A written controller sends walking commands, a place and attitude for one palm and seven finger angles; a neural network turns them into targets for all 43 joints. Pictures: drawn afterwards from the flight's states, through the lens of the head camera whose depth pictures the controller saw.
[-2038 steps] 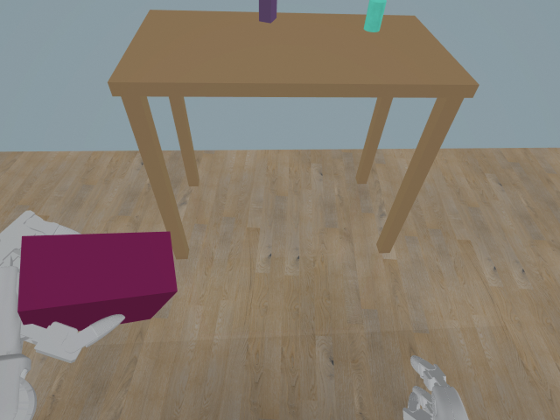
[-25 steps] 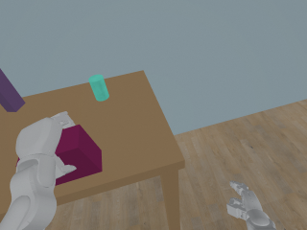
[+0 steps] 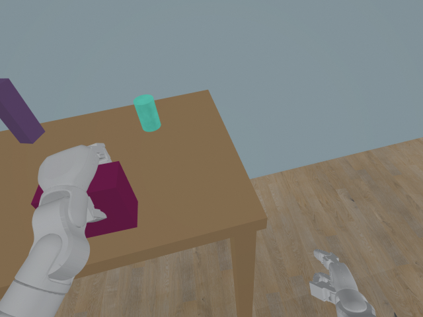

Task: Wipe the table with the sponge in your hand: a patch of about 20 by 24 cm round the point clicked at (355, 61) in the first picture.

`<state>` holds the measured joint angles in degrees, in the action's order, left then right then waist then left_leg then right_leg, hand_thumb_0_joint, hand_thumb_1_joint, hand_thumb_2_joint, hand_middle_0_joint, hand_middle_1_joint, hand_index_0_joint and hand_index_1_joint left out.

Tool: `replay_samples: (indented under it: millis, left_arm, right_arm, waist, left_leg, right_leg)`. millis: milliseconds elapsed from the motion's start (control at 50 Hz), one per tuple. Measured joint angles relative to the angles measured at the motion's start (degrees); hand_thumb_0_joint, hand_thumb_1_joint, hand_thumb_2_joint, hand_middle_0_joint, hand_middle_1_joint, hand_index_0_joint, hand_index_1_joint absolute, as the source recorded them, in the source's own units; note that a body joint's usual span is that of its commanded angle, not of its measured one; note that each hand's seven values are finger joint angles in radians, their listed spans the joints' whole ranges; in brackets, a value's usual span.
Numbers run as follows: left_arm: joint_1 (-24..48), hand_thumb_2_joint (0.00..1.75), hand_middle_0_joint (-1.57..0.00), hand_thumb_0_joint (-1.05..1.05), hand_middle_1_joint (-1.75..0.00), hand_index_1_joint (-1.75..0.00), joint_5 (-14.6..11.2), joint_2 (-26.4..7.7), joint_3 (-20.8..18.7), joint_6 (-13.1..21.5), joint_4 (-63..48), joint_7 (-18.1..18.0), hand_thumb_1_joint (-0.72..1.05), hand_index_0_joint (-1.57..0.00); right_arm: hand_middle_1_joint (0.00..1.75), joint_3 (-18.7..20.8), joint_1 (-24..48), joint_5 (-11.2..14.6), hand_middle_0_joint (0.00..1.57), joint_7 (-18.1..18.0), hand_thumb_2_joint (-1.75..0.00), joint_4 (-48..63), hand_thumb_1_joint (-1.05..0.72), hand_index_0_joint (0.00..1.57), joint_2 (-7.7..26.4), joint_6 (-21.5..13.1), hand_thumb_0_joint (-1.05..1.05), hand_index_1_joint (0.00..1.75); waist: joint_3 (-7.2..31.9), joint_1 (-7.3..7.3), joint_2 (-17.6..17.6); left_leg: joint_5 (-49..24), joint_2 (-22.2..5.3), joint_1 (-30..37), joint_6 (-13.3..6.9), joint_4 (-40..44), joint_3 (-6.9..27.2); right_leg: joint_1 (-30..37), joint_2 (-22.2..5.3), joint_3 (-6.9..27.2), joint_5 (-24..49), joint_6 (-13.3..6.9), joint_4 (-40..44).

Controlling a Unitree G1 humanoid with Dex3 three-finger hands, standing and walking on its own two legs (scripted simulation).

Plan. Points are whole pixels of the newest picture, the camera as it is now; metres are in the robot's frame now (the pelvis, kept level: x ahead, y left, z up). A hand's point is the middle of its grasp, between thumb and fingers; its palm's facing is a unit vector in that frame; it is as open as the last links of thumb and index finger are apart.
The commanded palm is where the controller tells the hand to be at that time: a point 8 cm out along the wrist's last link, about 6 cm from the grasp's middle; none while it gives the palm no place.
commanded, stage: wipe forward along the middle lane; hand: left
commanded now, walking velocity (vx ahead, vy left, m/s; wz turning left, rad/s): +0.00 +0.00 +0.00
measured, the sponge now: (96, 209) +0.27 +0.28 +0.08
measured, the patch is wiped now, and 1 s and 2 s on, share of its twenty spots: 1.00 1.00 1.00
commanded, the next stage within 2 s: slide back across to the first lane in 1.26 s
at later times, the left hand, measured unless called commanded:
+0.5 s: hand (97, 169) +0.32 +0.27 +0.15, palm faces +0.04 -0.07 -1.00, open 10.5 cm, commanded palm +0.29 +0.28 +0.18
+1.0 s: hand (99, 155) +0.35 +0.28 +0.15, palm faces -0.02 -0.02 -1.00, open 10.6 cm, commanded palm +0.33 +0.30 +0.17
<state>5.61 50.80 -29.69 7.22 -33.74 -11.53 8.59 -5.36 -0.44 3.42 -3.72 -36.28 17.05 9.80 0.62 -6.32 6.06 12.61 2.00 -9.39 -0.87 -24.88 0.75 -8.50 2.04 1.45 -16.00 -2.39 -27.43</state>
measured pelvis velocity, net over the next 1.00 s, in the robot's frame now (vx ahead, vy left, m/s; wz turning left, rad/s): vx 0.00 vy -0.02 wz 0.03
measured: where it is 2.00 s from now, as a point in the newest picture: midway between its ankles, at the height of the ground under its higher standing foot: outside the picture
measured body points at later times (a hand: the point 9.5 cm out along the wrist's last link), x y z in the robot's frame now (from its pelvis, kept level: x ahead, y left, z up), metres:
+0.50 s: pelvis +0.00 -0.01 +0.00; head -0.01 -0.06 +0.45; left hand +0.31 +0.27 +0.20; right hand +0.23 -0.22 -0.10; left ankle +0.01 +0.11 -0.74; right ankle -0.01 -0.09 -0.74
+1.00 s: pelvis +0.00 -0.02 +0.00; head +0.00 -0.06 +0.44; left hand +0.35 +0.28 +0.20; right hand +0.18 -0.27 -0.12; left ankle +0.01 +0.11 -0.74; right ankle -0.01 -0.09 -0.74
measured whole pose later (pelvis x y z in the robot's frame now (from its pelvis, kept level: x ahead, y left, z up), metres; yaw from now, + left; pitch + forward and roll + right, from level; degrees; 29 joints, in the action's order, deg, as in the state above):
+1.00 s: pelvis +0.00 -0.02 +0.00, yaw +2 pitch +2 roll +1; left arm 27.7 52.4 -33.6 3.1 -16.2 22.4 9.0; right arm -2.6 -7.8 3.8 -5.1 -39.1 18.4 8.9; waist 2.6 -2.7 4.9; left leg 13.5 0.9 -17.0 0.0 -28.8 3.2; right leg -15.0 3.3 -1.2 -16.6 -4.1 -30.0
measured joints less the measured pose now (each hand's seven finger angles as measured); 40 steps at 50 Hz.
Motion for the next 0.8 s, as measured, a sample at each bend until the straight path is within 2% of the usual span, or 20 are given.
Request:
replay_samples:
  millis: [160, 380, 540, 640, 800]
  left_arm:
    - [2.60, 1.04, -0.67, 0.00, -1.32, -1.25, 1.09, 0.59, -0.28, 3.04, 3.70, 0.79, -0.58, -0.77]
    - [8.26, 1.05, -0.69, 0.02, -1.30, -1.25, 1.85, 0.85, -0.17, 5.02, 10.74, 0.61, -0.60, -0.77]
    - [14.49, 1.05, -0.71, 0.03, -1.28, -1.26, 1.91, -0.41, -0.73, 8.11, 19.63, 1.54, -0.61, -0.77]
    - [14.97, 1.05, -0.71, 0.03, -1.29, -1.26, 1.97, -1.32, -2.13, 10.83, 22.30, 1.58, -0.61, -0.77]
    - [15.81, 1.05, -0.71, 0.03, -1.29, -1.28, 0.70, -2.45, -4.06, 14.88, 25.54, 1.10, -0.61, -0.76]
  right_arm:
    - [0.30, 0.52, -1.27, -0.03, 0.20, -0.08, -0.90, -0.52, -0.90, 0.20, 0.41, -0.70, 0.01, 0.30]
    - [0.30, 0.56, -1.87, 0.11, 0.20, -0.32, -0.90, -1.19, -0.90, 0.20, 0.09, -1.42, 0.01, 0.30]
    - [0.30, 0.47, -2.78, 0.20, 0.21, -0.92, -0.90, -1.76, -0.90, 0.20, 0.04, -2.01, 0.01, 0.30]
    - [0.30, 1.09, -4.36, 0.17, 0.21, -0.81, -0.90, -1.41, -0.90, 0.20, 0.51, -2.17, 0.01, 0.30]
    - [0.30, 2.13, -6.60, 0.13, 0.20, -1.07, -0.90, -2.09, -0.90, 0.20, 1.38, -1.58, 0.01, 0.30]
  waist:
    - [0.53, 0.03, -0.18]
    - [0.96, 0.21, -0.60]
    - [1.50, 1.21, -1.15]
    - [1.83, 2.10, -1.06]
    - [1.96, 2.64, -1.09]
  left_leg:
    - [0.19, 0.18, -0.70, 0.04, -0.23, 0.53]
    - [0.27, -0.02, -2.28, 0.51, -0.93, 1.40]
    - [0.41, -0.35, -3.94, 0.97, -1.87, 1.99]
    - [0.82, -0.70, -4.53, 1.17, -2.53, 1.92]
    - [1.29, -0.94, -5.42, 1.16, -3.52, 2.07]
  right_leg:
    - [-0.49, -0.16, -0.53, -0.35, -0.06, -0.12]
    - [-1.71, 0.07, -1.43, -0.53, -0.52, -0.54]
    - [-3.17, 0.44, -2.06, -0.69, -0.97, -1.29]
    - [-3.70, 0.81, -2.00, -0.85, -1.23, -1.69]
    - [-4.47, 1.09, -2.19, -1.21, -1.48, -2.48]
